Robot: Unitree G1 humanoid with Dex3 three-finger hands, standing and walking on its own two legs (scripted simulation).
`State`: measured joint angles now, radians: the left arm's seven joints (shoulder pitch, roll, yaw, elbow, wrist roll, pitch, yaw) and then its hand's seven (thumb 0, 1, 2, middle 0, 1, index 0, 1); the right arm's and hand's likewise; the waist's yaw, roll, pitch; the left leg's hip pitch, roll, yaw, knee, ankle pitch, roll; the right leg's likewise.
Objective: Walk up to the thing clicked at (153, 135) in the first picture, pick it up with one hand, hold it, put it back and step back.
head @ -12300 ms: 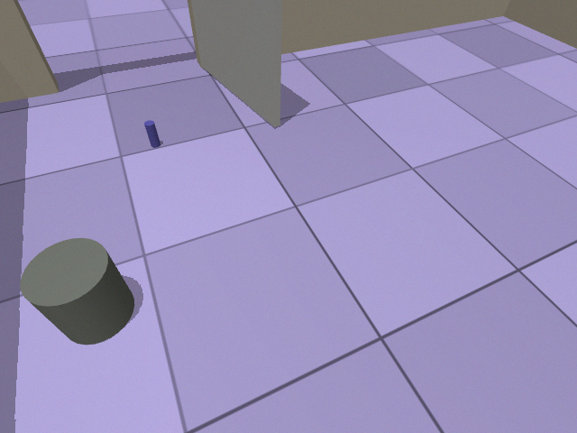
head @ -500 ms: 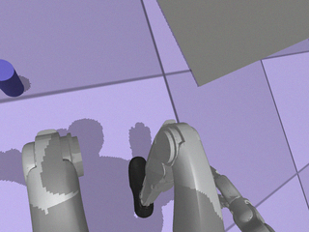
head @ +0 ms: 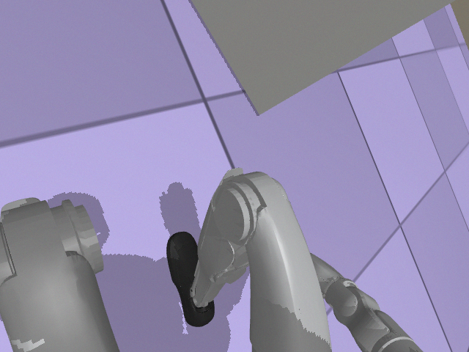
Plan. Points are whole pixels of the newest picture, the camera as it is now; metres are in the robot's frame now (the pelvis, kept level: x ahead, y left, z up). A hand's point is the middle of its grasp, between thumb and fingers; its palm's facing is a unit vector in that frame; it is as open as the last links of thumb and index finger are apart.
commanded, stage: close in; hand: left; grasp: from the side
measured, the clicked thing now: out of the picture +0.46 +0.32 -0.21
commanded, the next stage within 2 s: rest palm in 0.20 s
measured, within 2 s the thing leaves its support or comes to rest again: leaves its support in 1.38 s
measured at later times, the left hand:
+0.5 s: hand out of the picture +0.41 +0.30 -0.19, palm faces +0.37 -0.93 -0.01, open 16.0 cm
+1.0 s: hand out of the picture +0.44 +0.31 -0.18, palm faces +0.39 -0.92 -0.03, open 7.9 cm
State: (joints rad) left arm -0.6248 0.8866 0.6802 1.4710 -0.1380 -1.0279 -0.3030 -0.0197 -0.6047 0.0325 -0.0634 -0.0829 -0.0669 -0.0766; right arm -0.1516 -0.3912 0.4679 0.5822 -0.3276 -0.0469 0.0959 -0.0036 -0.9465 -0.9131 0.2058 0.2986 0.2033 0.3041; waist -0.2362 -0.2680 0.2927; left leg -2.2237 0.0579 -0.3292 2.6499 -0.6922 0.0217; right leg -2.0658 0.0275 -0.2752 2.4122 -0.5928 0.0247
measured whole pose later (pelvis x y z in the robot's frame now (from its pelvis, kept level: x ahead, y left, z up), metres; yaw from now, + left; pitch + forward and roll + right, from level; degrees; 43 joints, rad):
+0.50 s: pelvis +0.00 +0.00 +0.00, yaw -2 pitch +11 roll -18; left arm -0.62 0.88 0.58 1.49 -0.12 -1.12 -0.11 -0.02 -0.37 0.20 -0.17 -0.17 -0.17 -0.17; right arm -0.18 -0.39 0.53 0.55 -0.38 0.00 0.12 0.00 -0.91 -0.91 0.21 0.30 0.20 0.30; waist -0.25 -0.30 0.34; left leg -2.22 0.06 -0.37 2.67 -0.71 0.02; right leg -2.05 0.04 -0.30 2.41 -0.59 0.04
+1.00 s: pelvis +0.00 +0.01 +0.00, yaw -2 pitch +12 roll -18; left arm -0.69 0.93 0.53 1.53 -0.09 -1.10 -0.03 -0.01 0.27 0.69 -0.60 -0.67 -0.68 -0.68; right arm -0.19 -0.38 0.56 0.54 -0.38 0.03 0.12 -0.01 -0.88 -0.90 0.21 0.30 0.20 0.30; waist -0.26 -0.30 0.34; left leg -2.22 0.06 -0.38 2.67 -0.71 0.02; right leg -2.05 0.05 -0.31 2.39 -0.59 0.04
